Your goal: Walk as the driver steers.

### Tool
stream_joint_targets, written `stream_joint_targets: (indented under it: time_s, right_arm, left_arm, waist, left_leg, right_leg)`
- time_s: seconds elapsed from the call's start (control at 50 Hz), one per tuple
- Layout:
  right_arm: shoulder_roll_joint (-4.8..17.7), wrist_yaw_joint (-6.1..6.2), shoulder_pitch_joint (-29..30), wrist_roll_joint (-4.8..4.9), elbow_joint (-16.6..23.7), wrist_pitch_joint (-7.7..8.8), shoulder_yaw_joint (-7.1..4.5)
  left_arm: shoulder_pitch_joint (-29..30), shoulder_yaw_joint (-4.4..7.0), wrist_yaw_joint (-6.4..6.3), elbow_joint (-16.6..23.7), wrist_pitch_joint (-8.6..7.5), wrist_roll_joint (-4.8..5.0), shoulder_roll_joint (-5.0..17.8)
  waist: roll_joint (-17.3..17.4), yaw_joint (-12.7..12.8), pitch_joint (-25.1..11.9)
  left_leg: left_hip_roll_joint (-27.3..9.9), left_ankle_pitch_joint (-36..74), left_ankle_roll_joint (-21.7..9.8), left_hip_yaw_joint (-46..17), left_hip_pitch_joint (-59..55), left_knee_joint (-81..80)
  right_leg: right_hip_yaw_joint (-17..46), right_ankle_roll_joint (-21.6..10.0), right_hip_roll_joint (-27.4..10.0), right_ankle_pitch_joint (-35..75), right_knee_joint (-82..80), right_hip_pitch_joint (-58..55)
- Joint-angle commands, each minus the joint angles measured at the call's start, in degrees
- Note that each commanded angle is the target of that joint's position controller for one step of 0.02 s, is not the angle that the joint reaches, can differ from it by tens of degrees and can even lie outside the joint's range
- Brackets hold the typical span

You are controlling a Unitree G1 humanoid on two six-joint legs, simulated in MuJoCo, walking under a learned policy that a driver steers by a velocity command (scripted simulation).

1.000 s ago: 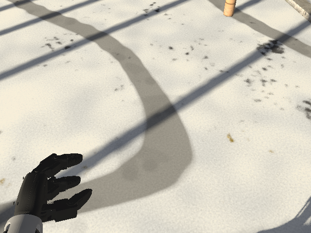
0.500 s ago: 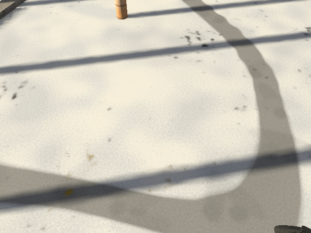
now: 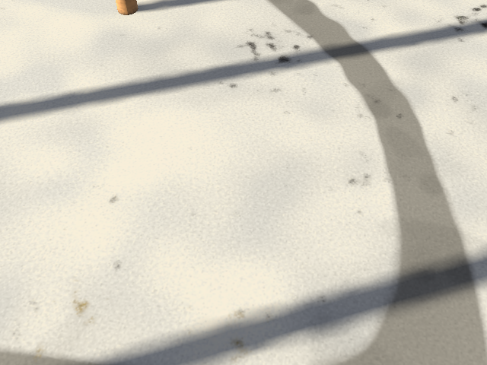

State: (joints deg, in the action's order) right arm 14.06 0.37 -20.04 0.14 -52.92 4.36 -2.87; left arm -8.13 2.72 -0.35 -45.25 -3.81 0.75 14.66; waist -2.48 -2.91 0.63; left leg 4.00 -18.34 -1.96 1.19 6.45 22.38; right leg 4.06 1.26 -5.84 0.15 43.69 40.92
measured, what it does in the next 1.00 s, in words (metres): walks ahead, turning right: right foot, then left foot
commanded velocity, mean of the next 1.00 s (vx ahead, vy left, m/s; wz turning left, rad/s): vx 0.50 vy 0.00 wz -0.48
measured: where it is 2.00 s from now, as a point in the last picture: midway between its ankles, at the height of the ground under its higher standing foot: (366, 187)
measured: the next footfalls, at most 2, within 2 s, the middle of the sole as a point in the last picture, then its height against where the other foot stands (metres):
right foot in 0.12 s outside the picture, level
left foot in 0.66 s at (259, 332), level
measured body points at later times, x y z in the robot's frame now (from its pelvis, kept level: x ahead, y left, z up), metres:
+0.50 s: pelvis +0.27 -0.09 +0.01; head +0.30 -0.12 +0.46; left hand +0.38 +0.18 -0.09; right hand +0.43 -0.38 -0.08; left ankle +0.50 +0.05 -0.68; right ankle +0.21 -0.14 -0.73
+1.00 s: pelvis +0.53 -0.14 +0.01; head +0.56 -0.16 +0.46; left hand +0.84 -0.04 -0.08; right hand +0.38 -0.39 -0.11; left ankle +0.53 -0.02 -0.73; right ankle +0.57 -0.37 -0.68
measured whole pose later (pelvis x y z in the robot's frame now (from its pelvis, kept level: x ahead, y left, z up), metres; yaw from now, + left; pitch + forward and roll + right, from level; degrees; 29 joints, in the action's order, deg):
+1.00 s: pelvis +0.53 -0.14 +0.01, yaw -33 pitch +2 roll +2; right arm 15.7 -1.0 -20.5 0.6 -49.8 5.2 -3.5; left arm -7.3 3.5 0.8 -36.9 -2.5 0.8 17.0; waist -2.8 -5.2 1.9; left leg 2.0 -13.4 -1.8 4.5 2.3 13.8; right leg 4.4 0.1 -5.4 -4.0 44.9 38.6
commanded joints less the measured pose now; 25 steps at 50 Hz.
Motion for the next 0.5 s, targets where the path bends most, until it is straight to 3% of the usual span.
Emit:
stream_joint_targets:
  time_s: [0.02, 0.08, 0.1, 0.12, 0.14, 0.16, 0.18, 0.2, 0.22, 0.24, 0.28, 0.32, 0.4, 0.5]
  right_arm:
    - [7.9, 0.16, 1.7, 0.93, 2.5, 0.86, -1.68]
    - [9.6, 0.12, 1.6, 0.86, 1.8, -0.03, -2.17]
    - [10.4, 0.16, 3.0, 0.95, 2.2, -0.43, -2.29]
    - [10.0, 0.4, 3.1, 0.62, 2.7, -0.88, -2.02]
    - [9.0, 0.85, 1.8, -0.92, 4.3, -0.6, -1.4]
    - [2.0, -0.23, -4.3, -1.73, 5.3, 1.08, 1.0]
    - [7.7, -0.95, -0.4, -0.12, 5.0, 2.74, -0.32]
    - [9.7, -0.83, 6.4, 1.46, 7.3, 3.46, -0.98]
    - [9.3, -0.33, 9.7, 0.77, 8.4, 3.65, -0.89]
    - [9.0, 0.15, 10.1, -0.44, 8.6, 3.43, -1.24]
    - [8.5, 0.39, 8.8, -0.94, 8.6, 2.17, -1.63]
    - [7.1, 0.57, 9.5, -1.28, 9.1, 1.1, -1.69]
    - [5.2, 0.57, 18.3, -1.14, 12.6, 0.97, -1.27]
    - [4.9, -0.76, 26.8, -0.33, 16.1, 2.03, -0.84]
  left_arm:
    - [3.5, 0.02, 1.21, 5.4, 0.26, 0.36, 2.1]
    - [5.4, 0.36, 2.38, 8.0, 0.3, -0.1, 3.4]
    - [1.8, 1.03, 2.62, 7.4, 0.25, -0.5, 4.5]
    - [-6.3, 2.38, 2.62, 5.2, 0.42, -0.54, 6.6]
    - [-15.8, 4.45, 2.11, 3.6, 0.6, 0.09, 12.4]
    - [-19.4, 5.25, 2.45, 2.9, 0.41, 0.86, 17.5]
    - [-21.7, 4.07, 2.41, 3.3, 0.25, 0.86, 12.8]
    - [-17.2, 3.48, 1.97, 4.3, -0.11, -0.18, 11.4]
    - [-12.4, 3.17, 1.83, 5.9, -0.31, -0.66, 10.8]
    - [-8.5, 2.92, 1.86, 7.0, -0.44, -0.83, 9.7]
    - [-5.5, 2.54, 1.81, 8.4, -0.54, -0.72, 7.9]
    - [-6.6, 2.68, 1.37, 8.2, -0.85, -0.06, 8.1]
    - [-11.6, 3.21, -0.53, 6.4, -0.15, 0.53, 9.4]
    - [-15.8, 3.13, -0.75, 4.5, 0.45, 0.82, 9.0]
  waist:
    - [7.0, 0.7, 2.0]
    - [6.3, 1.6, 2.8]
    - [6.4, 4.0, 0.4]
    - [5.0, 7.5, -3.8]
    - [-2.4, 10.3, -9.0]
    - [-16.8, 7.7, -17.8]
    - [-10.7, 10.7, -20.4]
    - [-7.9, 10.4, -11.3]
    - [-1.6, 8.4, -7.0]
    - [1.1, 5.7, -5.2]
    - [-0.7, 2.5, -5.3]
    - [-0.9, 2.0, -4.8]
    - [-1.0, 4.5, -3.0]
    - [-2.8, 7.2, -0.7]
  left_leg:
    - [-17.0, 23.1, -8.0, -5.8, 2.4, -8.6]
    - [-18.6, 29.8, -5.7, -3.7, -4.1, -4.1]
    - [-17.2, 39.0, -4.4, -1.4, -4.0, 1.1]
    - [-14.5, 45.7, -2.9, 1.5, -1.8, 11.2]
    - [-11.0, 35.4, 0.3, 4.9, 11.0, 29.7]
    - [0.0, -8.9, 3.7, 1.1, 32.4, 50.6]
    - [-1.4, -12.9, 2.2, -7.9, 39.7, 54.6]
    - [-3.6, -8.3, 1.1, -7.4, 44.2, 53.9]
    - [-5.8, -3.9, 0.4, -7.0, 41.5, 49.7]
    - [-7.5, -1.2, 0.5, -6.9, 37.0, 44.9]
    - [-8.6, 1.1, 1.0, -6.9, 29.7, 38.9]
    - [-8.0, 4.1, 2.5, -5.9, 28.5, 34.6]
    - [-6.0, 15.8, 5.0, -5.9, 30.1, 21.4]
    - [-3.0, 22.7, 4.3, -5.9, 25.5, 9.4]
  right_leg:
    - [-0.8, -2.9, 1.3, 2.0, -4.3, -6.4]
    - [-3.4, -6.2, 3.2, -6.1, -6.6, -6.6]
    - [-6.0, -7.4, 5.4, -7.6, -7.7, -13.0]
    - [-7.9, -8.7, 8.3, -6.4, -8.5, -23.8]
    - [4.3, -12.6, 1.5, 0.5, -8.8, -40.5]
    - [35.3, -23.1, -11.4, -13.0, -19.2, -59.7]
    - [43.9, -22.4, -12.4, -22.8, -25.8, -63.6]
    - [37.4, -19.5, -11.0, -19.5, -26.1, -57.1]
    - [31.3, -18.0, -9.0, -12.5, -26.2, -48.1]
    - [26.5, -17.2, -7.2, -4.6, -26.5, -40.6]
    - [20.7, -16.0, -3.9, 2.0, -28.6, -33.8]
    - [17.3, -16.2, -2.7, 7.0, -29.6, -31.1]
    - [14.9, -14.5, -0.7, 6.0, -29.9, -30.6]
    - [17.2, -12.1, 0.6, -0.5, -28.5, -30.4]
Velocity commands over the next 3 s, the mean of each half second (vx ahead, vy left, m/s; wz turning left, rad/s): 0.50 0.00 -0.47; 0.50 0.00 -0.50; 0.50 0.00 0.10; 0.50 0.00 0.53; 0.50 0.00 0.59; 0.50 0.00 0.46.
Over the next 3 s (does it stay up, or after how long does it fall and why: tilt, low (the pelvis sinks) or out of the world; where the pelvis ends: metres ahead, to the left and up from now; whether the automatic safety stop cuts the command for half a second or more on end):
stays up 1.51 -0.31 0.01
